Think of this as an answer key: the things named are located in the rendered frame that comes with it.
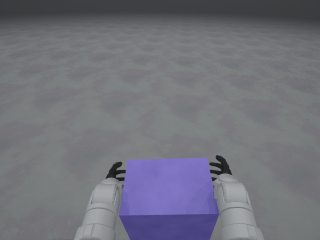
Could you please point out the robot right forearm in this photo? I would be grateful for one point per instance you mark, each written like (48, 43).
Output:
(235, 210)

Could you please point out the robot left forearm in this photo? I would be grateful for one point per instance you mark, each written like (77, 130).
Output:
(101, 212)

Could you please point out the left robot hand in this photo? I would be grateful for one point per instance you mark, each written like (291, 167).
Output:
(113, 172)

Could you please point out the carton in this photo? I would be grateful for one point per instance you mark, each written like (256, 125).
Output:
(168, 199)

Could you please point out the right robot hand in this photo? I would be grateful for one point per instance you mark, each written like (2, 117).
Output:
(223, 166)

